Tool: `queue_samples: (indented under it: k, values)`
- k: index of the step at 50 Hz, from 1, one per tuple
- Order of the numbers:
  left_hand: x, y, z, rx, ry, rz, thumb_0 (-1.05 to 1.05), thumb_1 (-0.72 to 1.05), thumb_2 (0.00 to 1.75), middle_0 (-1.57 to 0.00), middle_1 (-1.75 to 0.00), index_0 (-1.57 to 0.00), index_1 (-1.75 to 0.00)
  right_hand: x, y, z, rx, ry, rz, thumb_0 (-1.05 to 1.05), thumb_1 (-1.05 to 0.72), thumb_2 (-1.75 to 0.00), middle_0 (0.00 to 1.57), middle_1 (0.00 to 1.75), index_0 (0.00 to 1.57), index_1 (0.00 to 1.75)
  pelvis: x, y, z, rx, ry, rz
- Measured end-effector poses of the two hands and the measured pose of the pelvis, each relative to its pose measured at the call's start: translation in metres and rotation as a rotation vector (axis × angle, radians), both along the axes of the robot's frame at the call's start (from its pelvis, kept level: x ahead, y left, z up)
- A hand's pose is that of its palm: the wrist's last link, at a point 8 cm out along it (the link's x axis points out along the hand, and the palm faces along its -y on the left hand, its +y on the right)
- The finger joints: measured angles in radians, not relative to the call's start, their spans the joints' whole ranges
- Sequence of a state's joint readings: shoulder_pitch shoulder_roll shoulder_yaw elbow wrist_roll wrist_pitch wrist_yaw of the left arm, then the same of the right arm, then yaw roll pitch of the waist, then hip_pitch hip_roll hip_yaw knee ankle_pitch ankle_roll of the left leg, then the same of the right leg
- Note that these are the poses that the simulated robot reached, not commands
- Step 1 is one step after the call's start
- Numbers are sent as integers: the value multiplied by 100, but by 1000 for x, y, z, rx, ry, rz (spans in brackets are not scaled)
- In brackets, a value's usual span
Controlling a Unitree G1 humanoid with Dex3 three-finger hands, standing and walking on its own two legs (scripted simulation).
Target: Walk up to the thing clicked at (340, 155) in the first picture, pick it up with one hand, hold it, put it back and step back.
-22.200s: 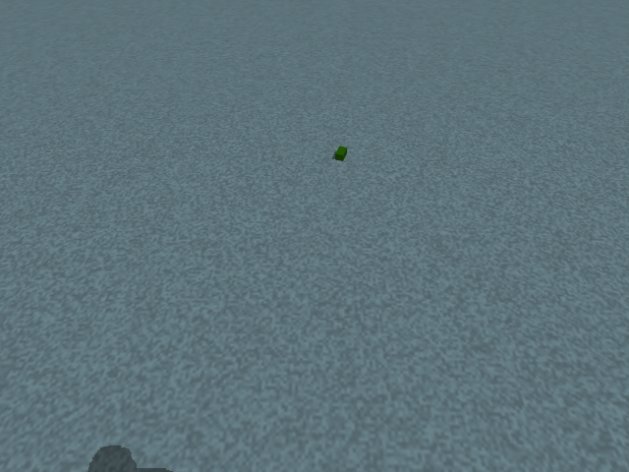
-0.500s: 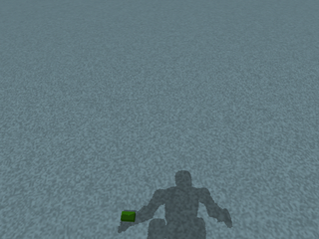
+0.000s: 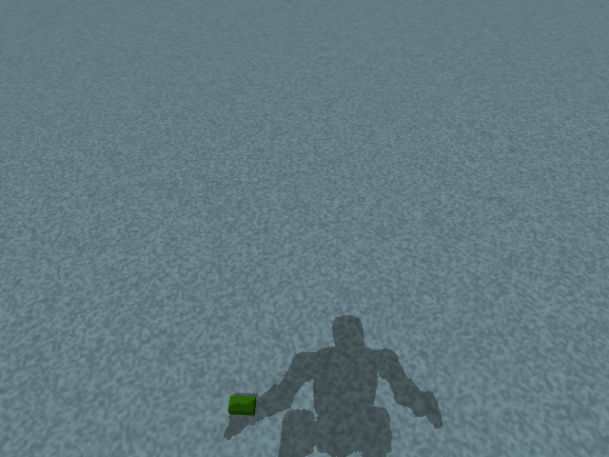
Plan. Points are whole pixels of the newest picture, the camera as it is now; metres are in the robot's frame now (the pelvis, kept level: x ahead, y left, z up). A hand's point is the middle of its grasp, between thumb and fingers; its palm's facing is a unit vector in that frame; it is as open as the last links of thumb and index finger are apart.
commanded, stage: stand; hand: left
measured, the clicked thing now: (242, 405) +0.45 +0.23 -0.76
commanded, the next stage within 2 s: none
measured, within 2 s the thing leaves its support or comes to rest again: neither
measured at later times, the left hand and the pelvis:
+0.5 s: hand out of the picture +0.06 +0.25 -0.16, palm faces -0.03 -0.94 -0.34, open 7.4 cm; pelvis -0.01 +0.00 +0.00, yaw +0 degrees
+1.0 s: hand out of the picture +0.08 +0.25 -0.16, palm faces -0.04 -0.94 -0.34, open 7.4 cm; pelvis +0.00 +0.00 +0.00, yaw -1 degrees
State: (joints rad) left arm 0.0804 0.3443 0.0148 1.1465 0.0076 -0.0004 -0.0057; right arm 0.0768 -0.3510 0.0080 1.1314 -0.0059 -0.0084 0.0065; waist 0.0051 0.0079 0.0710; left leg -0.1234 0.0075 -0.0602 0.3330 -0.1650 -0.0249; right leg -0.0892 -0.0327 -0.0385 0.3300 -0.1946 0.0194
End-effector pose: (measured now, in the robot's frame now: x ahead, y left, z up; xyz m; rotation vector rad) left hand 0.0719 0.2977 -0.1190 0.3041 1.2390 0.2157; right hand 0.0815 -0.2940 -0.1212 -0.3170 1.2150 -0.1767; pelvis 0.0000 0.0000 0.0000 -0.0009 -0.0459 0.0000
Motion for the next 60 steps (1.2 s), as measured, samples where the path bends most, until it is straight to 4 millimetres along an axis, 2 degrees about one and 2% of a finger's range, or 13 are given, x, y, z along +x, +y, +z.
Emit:
queue_samples:
  k: [17,30,60]
  values:
    - [-16,-4,-1,-4,5,-15,0,90,90,-20,-30,-20,-30,-22,-6,0,-3,12,-12,0,-90,-90,20,30,21,30,-10,-3,0,-1,-7,-7]
    - [-18,-3,-3,-2,24,-24,0,90,90,-20,-30,-20,-30,-38,-8,-2,-5,57,-28,0,-90,-90,20,30,21,30,-10,-4,-1,-1,2,-9]
    - [5,-2,0,4,-1,-32,0,90,90,-20,-30,-20,-30,-4,-5,1,-7,9,-6,0,-90,-90,20,30,21,30,6,-2,0,1,9,-14]
